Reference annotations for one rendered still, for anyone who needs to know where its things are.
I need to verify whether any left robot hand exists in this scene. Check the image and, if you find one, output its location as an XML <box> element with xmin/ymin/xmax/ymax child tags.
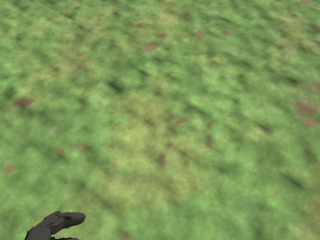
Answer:
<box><xmin>24</xmin><ymin>211</ymin><xmax>86</xmax><ymax>240</ymax></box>

